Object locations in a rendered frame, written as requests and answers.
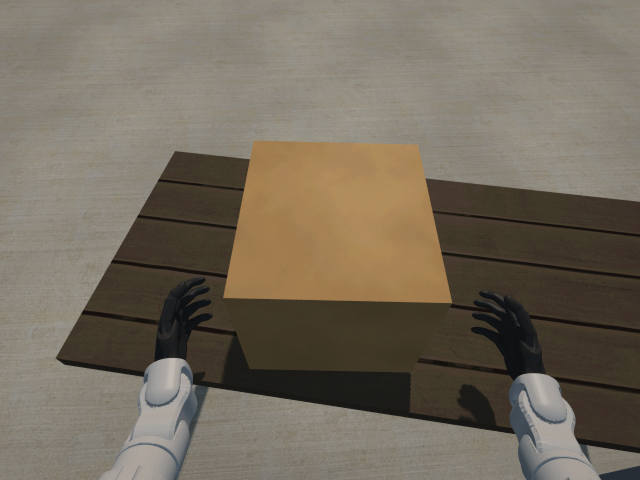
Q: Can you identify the right robot forearm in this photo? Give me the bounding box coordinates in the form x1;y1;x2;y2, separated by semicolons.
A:
508;373;601;480

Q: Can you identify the right robot hand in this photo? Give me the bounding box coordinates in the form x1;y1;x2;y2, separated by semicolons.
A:
471;291;546;381

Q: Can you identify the carton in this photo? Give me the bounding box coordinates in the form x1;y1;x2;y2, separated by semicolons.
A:
223;141;452;373

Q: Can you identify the left robot hand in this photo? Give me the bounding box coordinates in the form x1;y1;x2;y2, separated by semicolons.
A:
154;277;213;362

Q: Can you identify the left robot forearm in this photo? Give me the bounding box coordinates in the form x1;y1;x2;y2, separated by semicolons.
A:
98;358;197;480

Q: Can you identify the table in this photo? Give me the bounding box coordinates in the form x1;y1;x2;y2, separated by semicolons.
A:
56;151;640;480

